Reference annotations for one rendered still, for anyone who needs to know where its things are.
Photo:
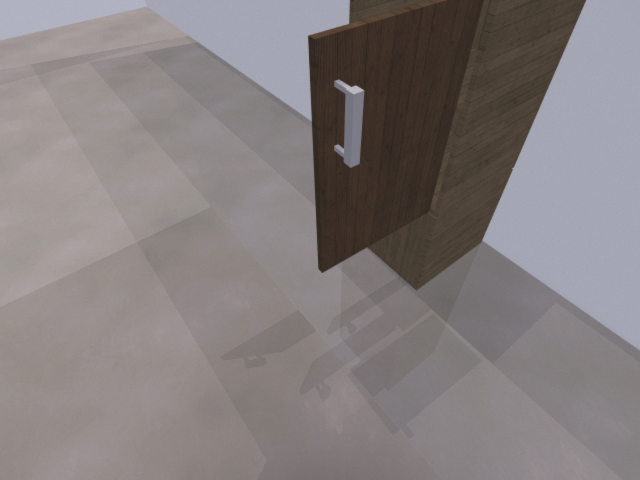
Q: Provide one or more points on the handle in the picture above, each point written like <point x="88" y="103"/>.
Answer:
<point x="354" y="101"/>

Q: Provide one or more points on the cupboard door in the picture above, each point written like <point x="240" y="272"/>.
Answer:
<point x="411" y="64"/>

